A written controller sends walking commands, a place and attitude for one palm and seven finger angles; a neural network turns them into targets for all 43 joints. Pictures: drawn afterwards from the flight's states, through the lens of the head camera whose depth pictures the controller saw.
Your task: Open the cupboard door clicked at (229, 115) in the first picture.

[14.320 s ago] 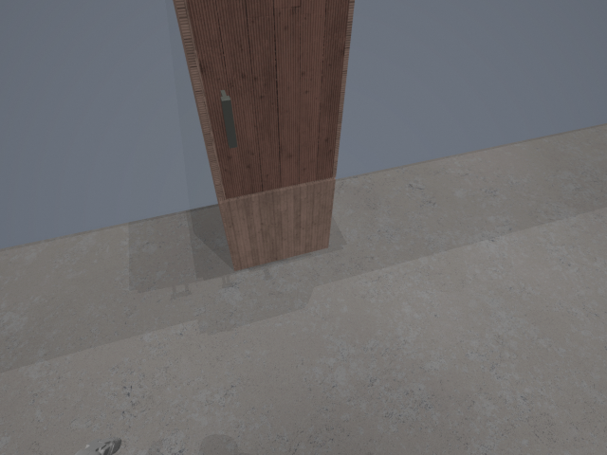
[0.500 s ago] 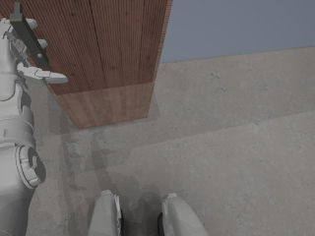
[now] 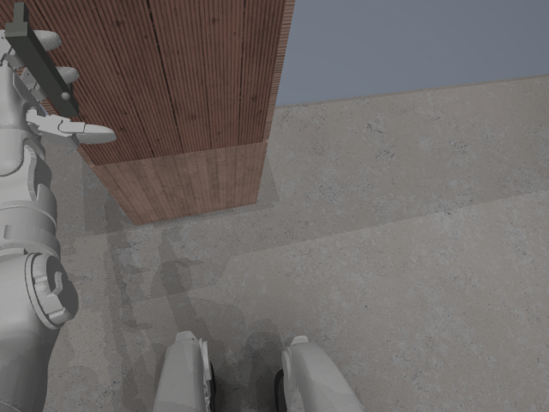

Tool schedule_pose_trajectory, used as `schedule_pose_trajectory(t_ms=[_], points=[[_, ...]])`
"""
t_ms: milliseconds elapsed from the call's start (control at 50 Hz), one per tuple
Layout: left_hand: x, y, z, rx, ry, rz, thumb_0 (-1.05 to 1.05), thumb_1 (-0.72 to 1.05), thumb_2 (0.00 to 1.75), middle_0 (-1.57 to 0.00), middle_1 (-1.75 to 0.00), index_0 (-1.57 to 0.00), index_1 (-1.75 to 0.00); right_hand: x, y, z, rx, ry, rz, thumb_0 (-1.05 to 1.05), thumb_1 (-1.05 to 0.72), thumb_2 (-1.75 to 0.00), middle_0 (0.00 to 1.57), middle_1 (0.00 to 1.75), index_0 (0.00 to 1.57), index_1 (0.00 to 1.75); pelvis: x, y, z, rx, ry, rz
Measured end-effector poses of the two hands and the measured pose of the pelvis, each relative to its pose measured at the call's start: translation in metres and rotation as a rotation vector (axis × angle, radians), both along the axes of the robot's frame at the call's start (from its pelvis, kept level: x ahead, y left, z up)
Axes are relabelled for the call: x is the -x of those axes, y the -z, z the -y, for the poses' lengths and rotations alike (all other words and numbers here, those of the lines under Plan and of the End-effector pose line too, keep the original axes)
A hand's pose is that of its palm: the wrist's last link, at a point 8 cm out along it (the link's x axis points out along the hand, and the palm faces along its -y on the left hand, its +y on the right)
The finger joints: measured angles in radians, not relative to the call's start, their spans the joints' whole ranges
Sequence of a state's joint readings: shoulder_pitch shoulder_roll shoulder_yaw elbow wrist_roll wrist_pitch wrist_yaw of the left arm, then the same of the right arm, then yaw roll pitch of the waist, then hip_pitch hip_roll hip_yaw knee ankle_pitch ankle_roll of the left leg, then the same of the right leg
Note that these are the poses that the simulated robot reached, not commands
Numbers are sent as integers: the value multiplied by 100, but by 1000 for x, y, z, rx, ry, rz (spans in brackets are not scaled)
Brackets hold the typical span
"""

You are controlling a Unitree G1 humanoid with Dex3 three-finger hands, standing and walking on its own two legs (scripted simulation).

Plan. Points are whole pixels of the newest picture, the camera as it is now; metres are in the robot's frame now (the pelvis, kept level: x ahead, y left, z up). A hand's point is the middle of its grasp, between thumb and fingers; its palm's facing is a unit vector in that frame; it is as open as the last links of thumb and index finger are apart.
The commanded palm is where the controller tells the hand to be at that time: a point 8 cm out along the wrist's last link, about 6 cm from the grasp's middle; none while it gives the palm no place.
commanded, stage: close the thumb around the handle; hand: left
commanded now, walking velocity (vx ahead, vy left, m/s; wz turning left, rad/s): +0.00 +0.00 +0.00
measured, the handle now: (47, 64) +0.57 +0.27 +0.07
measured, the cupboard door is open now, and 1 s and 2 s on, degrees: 0 4 45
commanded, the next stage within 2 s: pull the door open along its arc in 0.62 s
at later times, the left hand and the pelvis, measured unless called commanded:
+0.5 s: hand (62, 98) +0.52 +0.24 +0.06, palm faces +0.16 -0.99 -0.01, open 6.3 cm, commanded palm +0.50 +0.27 +0.06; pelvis +0.00 +0.00 +0.00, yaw +0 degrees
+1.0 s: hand (74, 113) +0.50 +0.23 +0.06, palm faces +0.18 -0.98 -0.01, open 5.8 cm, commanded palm +0.44 +0.25 +0.06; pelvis +0.00 +0.01 +0.01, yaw +0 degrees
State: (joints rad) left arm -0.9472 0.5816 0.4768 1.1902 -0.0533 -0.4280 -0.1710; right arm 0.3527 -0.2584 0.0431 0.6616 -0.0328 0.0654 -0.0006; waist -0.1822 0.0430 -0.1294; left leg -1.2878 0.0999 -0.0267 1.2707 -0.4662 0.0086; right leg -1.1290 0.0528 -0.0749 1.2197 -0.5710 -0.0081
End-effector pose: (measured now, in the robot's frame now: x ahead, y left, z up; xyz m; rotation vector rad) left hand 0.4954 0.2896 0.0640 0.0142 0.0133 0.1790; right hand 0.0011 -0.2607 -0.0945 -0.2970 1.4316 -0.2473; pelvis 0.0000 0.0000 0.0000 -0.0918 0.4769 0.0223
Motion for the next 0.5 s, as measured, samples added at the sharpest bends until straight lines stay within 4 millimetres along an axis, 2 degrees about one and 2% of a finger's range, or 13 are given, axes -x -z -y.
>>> schedule_pose_trajectory(t_ms=[160,500], points=[[-1,1,-6,-2,-5,-4,-1,-24,41,-32,-123,-32,-123,-5,0,0,3,-2,17,0,-91,-89,20,30,20,30,-1,1,0,2,1,-1],[1,2,-5,4,16,-7,0,62,78,-38,-132,-38,-132,-7,-1,-7,-4,-6,12,0,-91,-89,20,30,20,30,-2,-1,-5,6,-2,1]])
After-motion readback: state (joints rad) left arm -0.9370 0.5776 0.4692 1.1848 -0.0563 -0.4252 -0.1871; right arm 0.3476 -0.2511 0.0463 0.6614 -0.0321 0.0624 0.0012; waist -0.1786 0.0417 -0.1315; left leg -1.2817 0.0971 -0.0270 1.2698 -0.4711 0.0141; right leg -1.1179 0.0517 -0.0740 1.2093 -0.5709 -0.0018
